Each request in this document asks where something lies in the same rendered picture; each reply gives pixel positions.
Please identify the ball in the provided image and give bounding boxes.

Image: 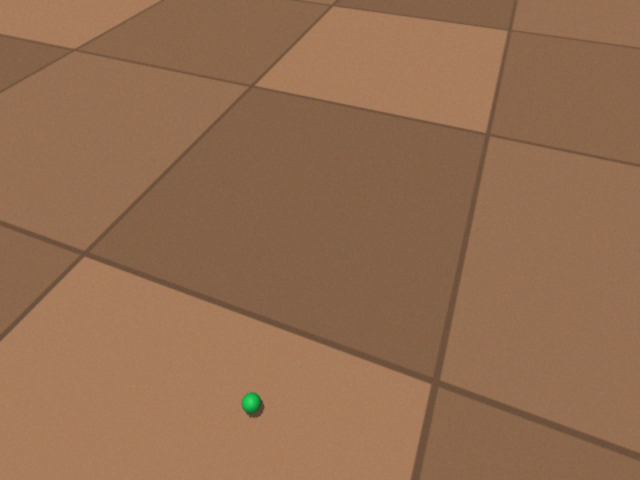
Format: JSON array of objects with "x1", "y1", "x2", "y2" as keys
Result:
[{"x1": 242, "y1": 392, "x2": 261, "y2": 413}]

